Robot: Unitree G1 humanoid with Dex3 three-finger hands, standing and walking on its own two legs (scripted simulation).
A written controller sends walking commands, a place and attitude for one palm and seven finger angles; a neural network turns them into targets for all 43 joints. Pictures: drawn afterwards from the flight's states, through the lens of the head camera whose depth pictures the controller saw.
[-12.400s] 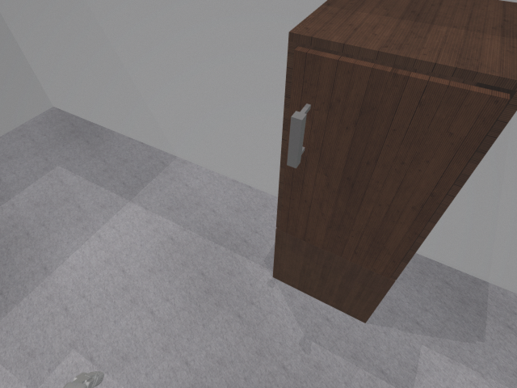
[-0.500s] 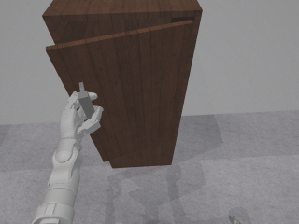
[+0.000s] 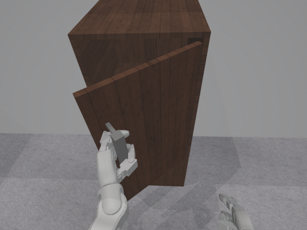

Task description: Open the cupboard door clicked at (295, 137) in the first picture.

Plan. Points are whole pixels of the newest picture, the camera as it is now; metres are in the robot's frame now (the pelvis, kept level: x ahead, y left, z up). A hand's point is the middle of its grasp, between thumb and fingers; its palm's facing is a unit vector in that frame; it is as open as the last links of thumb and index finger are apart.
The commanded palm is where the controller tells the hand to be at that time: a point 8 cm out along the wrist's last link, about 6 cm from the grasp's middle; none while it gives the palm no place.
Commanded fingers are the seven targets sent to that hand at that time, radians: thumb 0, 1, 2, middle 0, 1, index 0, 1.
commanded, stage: pull the door open along its arc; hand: left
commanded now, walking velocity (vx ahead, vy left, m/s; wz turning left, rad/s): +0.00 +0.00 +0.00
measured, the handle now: (117, 145) +0.32 +0.11 +0.08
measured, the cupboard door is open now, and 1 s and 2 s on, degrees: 40 40 46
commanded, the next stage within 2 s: open thumb and fingers to let go in 0.18 s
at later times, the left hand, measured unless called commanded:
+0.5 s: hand (132, 160) +0.27 +0.06 +0.08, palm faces +0.34 -0.94 -0.03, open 6.9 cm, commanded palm +0.21 +0.09 +0.08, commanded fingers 0.00 0.06 0.54 -0.34 -1.26 -0.34 -1.26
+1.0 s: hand (127, 163) +0.27 +0.08 +0.08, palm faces +0.31 -0.95 -0.02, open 14.6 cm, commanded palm +0.22 +0.09 +0.08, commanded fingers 0.00 -0.50 0.30 -0.17 -0.45 -0.17 -0.45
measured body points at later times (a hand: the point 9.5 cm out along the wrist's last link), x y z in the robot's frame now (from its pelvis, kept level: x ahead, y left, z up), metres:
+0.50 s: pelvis +0.00 -0.01 +0.00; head +0.00 -0.05 +0.45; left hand +0.25 +0.11 +0.09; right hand +0.19 -0.23 -0.10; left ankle +0.03 +0.16 -0.70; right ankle -0.07 -0.08 -0.70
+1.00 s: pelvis -0.02 +0.01 -0.01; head -0.01 -0.01 +0.44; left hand +0.24 +0.13 +0.08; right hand +0.17 -0.20 -0.10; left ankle +0.03 +0.16 -0.70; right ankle -0.07 -0.08 -0.70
